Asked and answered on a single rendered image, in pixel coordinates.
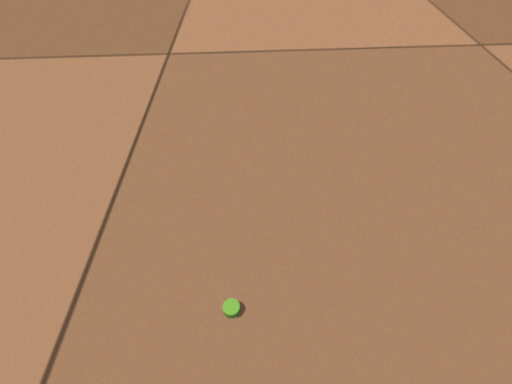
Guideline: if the tin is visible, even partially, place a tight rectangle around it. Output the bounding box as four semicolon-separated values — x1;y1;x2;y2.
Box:
222;298;241;318

